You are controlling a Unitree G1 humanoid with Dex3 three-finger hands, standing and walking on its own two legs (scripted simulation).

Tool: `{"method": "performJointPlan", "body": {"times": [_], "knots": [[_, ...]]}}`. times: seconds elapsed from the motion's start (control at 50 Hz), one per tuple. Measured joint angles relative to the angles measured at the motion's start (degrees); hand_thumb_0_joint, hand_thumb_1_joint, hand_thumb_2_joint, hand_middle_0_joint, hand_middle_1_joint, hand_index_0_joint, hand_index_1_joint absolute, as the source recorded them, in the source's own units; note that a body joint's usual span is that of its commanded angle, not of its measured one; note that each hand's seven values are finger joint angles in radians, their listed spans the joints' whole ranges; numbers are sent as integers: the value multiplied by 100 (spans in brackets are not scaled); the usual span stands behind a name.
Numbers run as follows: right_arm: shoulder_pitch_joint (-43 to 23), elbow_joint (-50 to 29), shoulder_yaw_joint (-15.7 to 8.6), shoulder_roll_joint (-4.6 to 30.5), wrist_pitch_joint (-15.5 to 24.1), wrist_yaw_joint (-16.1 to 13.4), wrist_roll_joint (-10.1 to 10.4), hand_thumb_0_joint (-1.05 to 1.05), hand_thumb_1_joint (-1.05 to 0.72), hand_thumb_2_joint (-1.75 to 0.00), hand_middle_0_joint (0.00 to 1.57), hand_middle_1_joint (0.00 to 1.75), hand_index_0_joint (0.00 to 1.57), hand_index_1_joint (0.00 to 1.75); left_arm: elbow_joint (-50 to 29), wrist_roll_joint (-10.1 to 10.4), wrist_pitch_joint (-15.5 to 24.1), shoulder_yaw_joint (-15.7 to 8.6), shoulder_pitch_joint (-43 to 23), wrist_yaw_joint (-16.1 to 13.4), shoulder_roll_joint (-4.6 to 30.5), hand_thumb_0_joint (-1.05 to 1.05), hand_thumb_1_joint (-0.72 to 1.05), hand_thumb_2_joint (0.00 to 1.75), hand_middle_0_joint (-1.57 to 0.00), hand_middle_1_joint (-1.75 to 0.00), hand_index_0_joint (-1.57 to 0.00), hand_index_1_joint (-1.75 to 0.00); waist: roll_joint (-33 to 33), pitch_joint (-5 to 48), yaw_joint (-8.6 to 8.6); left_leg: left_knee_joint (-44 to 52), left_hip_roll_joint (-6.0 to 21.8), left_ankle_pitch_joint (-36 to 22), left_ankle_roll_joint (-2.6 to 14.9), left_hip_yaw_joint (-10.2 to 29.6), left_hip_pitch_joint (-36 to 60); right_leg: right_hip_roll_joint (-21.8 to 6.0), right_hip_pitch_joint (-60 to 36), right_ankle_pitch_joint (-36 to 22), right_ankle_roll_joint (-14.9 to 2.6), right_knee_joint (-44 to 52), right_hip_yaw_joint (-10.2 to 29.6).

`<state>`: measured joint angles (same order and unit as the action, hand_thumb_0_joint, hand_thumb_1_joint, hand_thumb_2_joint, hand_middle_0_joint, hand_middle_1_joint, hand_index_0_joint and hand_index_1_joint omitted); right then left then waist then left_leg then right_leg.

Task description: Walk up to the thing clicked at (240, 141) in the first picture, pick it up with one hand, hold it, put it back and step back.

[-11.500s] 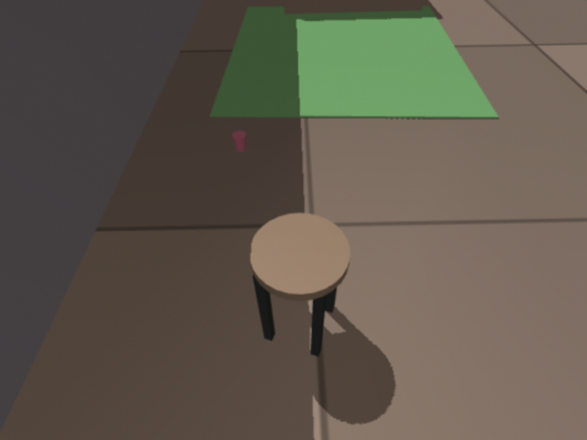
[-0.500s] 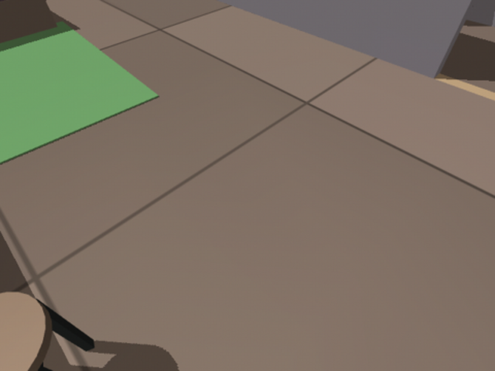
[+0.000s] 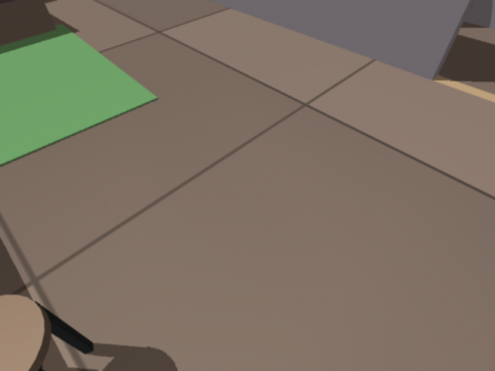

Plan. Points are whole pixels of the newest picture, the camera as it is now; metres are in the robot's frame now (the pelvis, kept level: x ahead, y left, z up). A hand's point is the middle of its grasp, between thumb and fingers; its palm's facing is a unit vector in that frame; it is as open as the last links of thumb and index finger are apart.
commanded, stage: stand
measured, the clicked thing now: out of the picture +0.79 +1.65 -0.74
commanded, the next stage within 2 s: walk up in 0.04 s
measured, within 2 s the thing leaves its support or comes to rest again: neither
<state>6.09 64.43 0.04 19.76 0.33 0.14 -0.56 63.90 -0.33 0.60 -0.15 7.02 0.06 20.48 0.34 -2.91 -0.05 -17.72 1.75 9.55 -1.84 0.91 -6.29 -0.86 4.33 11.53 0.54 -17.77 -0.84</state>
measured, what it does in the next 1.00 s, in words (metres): walks ahead, turning left: left foot, then right foot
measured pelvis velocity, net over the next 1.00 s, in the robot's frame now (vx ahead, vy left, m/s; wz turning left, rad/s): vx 0.28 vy -0.01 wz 0.28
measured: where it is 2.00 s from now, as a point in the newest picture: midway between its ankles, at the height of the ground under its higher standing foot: (262, 336)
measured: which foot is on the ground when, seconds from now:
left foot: down 0.00-0.10, up 0.12-0.26, down 0.28-0.72, up 0.74-1.00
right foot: down 0.00-0.30, up 0.32-0.70, down 0.72-1.00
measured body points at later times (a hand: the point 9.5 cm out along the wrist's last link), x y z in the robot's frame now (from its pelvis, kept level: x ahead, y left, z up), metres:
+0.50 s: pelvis +0.10 +0.05 -0.01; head +0.12 +0.07 +0.44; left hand +0.14 +0.37 -0.14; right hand +0.13 -0.28 -0.11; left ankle +0.08 +0.15 -0.75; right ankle +0.13 -0.10 -0.70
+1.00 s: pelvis +0.28 -0.01 -0.01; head +0.29 +0.01 +0.43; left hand +0.28 +0.32 -0.12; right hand +0.43 -0.31 -0.11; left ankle +0.32 +0.14 -0.72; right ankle +0.30 -0.10 -0.75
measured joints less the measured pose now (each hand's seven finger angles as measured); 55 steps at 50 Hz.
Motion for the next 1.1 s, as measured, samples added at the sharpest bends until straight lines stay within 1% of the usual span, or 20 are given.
{"method": "performJointPlan", "body": {"times": [0.06,0.12,0.16,0.22,0.26,0.28,0.3,0.34,0.38,0.42,0.5,0.54,0.68,0.72,0.78,0.84,0.9,0.98,1.06,1.1], "knots": [[45,-49,-42,-2,-4,36,-28,1,-91,-90,20,30,20,30,-51,-24,-4,-48,42,39,3,1,90,90,-20,-30,-21,-30,6,0,-1,-114,1,131,63,-1,-55,5,35,80,-33,-68,-2],[305,-237,-186,65,5,155,-117,1,-91,-90,20,30,20,30,-252,-110,62,-224,287,167,18,1,90,90,-20,-30,-21,-30,-24,117,-35,-906,9,1131,293,-6,-327,38,118,632,-171,-437,-3],[450,-326,-273,147,-14,199,-166,1,-91,-90,20,30,20,30,-404,-155,118,-316,442,212,49,1,90,90,-20,-30,-21,-30,-28,141,-82,-1691,5,1406,324,-91,-691,21,74,412,-241,-403,-31],[568,-428,-384,309,9,254,-181,1,-91,-90,20,30,20,30,-560,-182,154,-394,663,238,95,1,90,90,-20,-30,-21,-30,-119,43,-181,-2169,97,1556,332,-95,-1088,36,-92,454,-185,-339,-69],[635,-530,-456,356,79,290,-178,1,-91,-90,20,30,20,30,-613,-195,106,-421,812,267,198,1,90,90,-20,-30,-21,-30,-101,-20,-198,-1807,166,1383,343,-115,-1115,4,-171,599,-101,-428,-77],[666,-592,-497,360,134,295,-185,1,-91,-90,20,30,20,30,-629,-189,62,-433,878,279,266,1,90,90,-20,-30,-21,-30,-48,-55,-185,-1557,159,961,293,-157,-1047,-48,-149,749,-62,-627,-67],[684,-661,-539,342,203,284,-200,1,-91,-90,20,30,20,30,-644,-184,10,-447,946,280,343,1,90,90,-20,-30,-21,-30,81,-104,-182,-1449,81,427,249,-261,-957,-160,-27,992,-133,-1043,5],[751,-816,-588,295,332,241,-226,1,-91,-90,20,30,20,30,-597,-145,-100,-454,1004,231,410,1,90,90,-20,-30,-21,-30,217,-137,-95,-1558,-13,490,247,-376,-896,-42,542,1544,-265,-2506,395],[880,-919,-552,230,358,218,-168,1,-91,-90,20,30,20,30,-579,-89,-140,-412,999,210,468,1,90,90,-20,-30,-20,-30,297,-130,-3,-1385,-60,590,299,-401,-706,155,1094,1510,-341,-3581,589],[1012,-984,-494,181,343,198,-137,1,-91,-90,20,30,20,30,-642,-43,-85,-392,977,227,506,1,90,90,-20,-30,-20,-30,356,-153,16,-1087,-89,569,329,-441,-436,165,1509,1229,-324,-3951,565],[1233,-1111,-429,137,363,187,-112,1,-90,-90,20,30,20,30,-820,-44,-13,-372,927,314,506,1,90,90,-20,-30,-20,-30,362,-218,54,-574,-112,537,328,-517,91,-10,1988,818,-130,-3448,453],[1421,-1235,-410,103,377,156,-58,1,-90,-90,20,30,20,30,-938,-106,-53,-399,775,372,489,1,90,90,-20,-30,-20,-30,336,-251,158,-483,-146,579,310,-390,221,-144,2110,689,-77,-3046,337],[2024,-1453,-283,42,310,104,-40,1,-90,-90,20,30,20,30,-1667,-107,-17,-485,136,480,292,1,90,90,-20,-30,-20,-30,214,-278,271,-768,-179,1088,98,206,388,-187,1943,46,-164,-1818,158],[2135,-1553,-262,74,300,57,-20,1,-90,-90,21,30,20,30,-1870,-108,78,-505,76,467,244,1,90,90,-20,-30,-20,-30,159,-229,259,-1415,-148,1476,84,361,205,-99,1629,-204,-230,-1400,101],[1911,-1525,-255,140,226,-32,-24,1,-90,-90,20,30,20,30,-2055,-121,189,-492,32,405,87,1,90,90,-20,-30,-20,-30,-3,-300,257,-3489,-118,1720,374,351,-643,-61,1537,123,-190,-1788,-187],[1711,-1515,-289,280,265,12,-27,1,-91,-90,20,30,20,30,-2098,-75,182,-410,178,393,-64,1,90,90,-20,-30,-21,-30,-115,-235,175,-4392,-27,1392,442,57,-1342,-65,1174,233,-262,-1530,-393],[1596,-1614,-349,390,335,95,-33,1,-91,-90,20,30,20,30,-2099,-77,185,-381,408,391,-80,1,90,90,-20,-30,-21,-30,-144,-156,67,-4107,135,1147,370,-133,-1788,-40,866,255,-316,-1204,-582],[1475,-1721,-396,440,366,145,-37,1,-91,-90,20,30,20,30,-2137,-122,159,-433,727,399,100,1,90,90,-20,-30,-21,-30,-7,-153,-136,-2973,247,972,286,-285,-2017,-33,641,450,-336,-1105,-800],[1460,-1820,-424,452,447,75,-43,1,-91,-90,20,30,20,30,-2131,-151,9,-490,1052,414,361,1,90,90,-20,-30,-21,-30,211,-164,-338,-1871,135,239,322,-481,-1759,-117,590,987,-279,-1592,-964],[1430,-1890,-446,485,518,-18,-88,1,-91,-90,20,30,20,30,-2069,-138,-89,-503,1195,365,452,1,90,90,-20,-30,-21,-30,365,-178,-348,-1862,-39,132,392,-510,-1672,-277,806,1405,-289,-2359,-896]]}}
